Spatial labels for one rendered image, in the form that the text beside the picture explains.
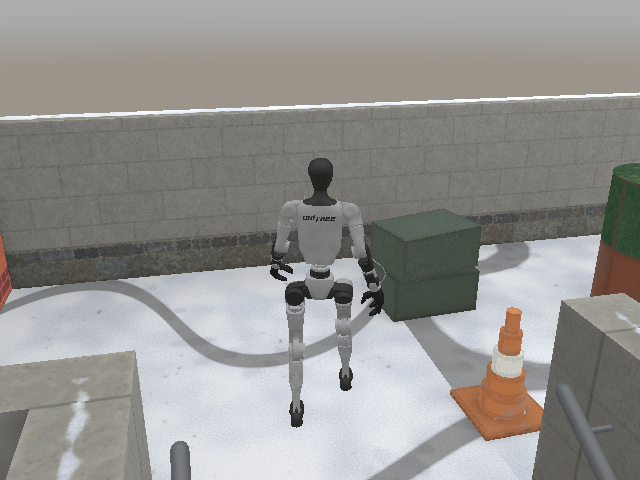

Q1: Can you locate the left robot forearm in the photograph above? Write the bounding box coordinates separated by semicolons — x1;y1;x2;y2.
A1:
270;238;285;269

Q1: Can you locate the robot left foot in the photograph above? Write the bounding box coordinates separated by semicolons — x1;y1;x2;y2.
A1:
289;400;304;428

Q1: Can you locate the right robot upper arm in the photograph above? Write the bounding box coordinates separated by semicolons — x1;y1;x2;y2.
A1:
341;202;367;259

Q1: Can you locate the right robot forearm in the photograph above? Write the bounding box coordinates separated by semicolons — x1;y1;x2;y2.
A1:
358;243;381;292

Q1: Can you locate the left robot shin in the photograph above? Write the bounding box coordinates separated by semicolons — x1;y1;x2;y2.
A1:
288;343;303;413

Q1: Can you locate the left robot upper arm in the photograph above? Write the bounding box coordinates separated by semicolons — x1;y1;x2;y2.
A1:
274;200;300;253

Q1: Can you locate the robot right hand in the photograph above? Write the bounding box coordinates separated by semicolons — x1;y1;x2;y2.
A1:
361;288;384;316

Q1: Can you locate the robot left hand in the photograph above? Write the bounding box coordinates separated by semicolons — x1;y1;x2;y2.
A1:
270;264;293;281

